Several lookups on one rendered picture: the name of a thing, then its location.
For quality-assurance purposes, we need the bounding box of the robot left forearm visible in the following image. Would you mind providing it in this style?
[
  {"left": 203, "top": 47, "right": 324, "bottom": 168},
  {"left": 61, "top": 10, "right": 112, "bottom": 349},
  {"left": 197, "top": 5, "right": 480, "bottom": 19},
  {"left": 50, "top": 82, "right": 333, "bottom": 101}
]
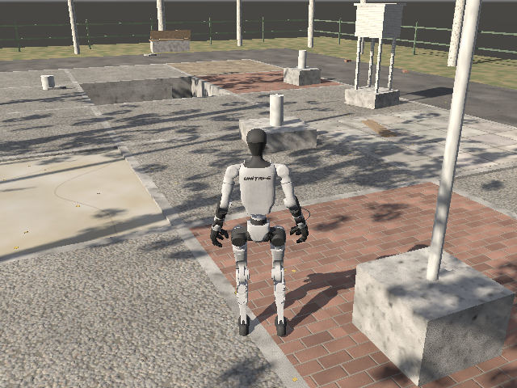
[{"left": 212, "top": 198, "right": 228, "bottom": 231}]

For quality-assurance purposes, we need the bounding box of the robot left thigh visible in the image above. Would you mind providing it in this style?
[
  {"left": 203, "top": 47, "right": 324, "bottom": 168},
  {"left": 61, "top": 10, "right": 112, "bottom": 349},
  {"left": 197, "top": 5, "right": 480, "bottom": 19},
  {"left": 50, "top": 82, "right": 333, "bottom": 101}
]
[{"left": 231, "top": 226, "right": 250, "bottom": 283}]

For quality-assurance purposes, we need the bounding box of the robot right hand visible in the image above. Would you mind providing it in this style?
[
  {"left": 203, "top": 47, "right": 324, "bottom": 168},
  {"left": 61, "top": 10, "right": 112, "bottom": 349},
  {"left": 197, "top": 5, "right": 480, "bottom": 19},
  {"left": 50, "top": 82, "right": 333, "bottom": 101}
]
[{"left": 290, "top": 225, "right": 309, "bottom": 243}]

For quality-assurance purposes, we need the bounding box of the right robot upper arm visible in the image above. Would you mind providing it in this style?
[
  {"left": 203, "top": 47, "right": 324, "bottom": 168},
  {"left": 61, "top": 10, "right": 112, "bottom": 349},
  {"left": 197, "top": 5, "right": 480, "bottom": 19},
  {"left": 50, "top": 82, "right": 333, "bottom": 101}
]
[{"left": 274, "top": 163, "right": 297, "bottom": 209}]

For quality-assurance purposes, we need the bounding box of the robot left hand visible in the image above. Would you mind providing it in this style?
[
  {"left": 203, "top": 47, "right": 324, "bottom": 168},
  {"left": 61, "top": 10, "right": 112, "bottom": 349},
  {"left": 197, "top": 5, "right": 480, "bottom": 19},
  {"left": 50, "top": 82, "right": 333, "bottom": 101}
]
[{"left": 210, "top": 229, "right": 229, "bottom": 247}]

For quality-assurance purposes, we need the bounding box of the robot right foot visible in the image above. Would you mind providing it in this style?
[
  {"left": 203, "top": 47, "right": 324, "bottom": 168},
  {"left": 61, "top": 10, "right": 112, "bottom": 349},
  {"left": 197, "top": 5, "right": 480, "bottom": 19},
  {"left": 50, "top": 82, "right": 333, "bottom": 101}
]
[{"left": 275, "top": 315, "right": 287, "bottom": 336}]

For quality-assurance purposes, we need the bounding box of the robot right forearm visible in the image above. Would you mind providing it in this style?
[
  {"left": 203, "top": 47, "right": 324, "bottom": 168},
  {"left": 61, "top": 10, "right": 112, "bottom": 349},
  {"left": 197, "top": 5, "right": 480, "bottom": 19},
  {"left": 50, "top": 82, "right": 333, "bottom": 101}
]
[{"left": 289, "top": 196, "right": 306, "bottom": 229}]

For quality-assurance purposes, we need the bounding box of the left robot upper arm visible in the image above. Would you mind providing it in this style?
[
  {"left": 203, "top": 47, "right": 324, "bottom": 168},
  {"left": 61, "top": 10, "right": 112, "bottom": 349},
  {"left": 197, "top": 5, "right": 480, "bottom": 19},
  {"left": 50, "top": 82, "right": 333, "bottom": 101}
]
[{"left": 220, "top": 164, "right": 241, "bottom": 209}]

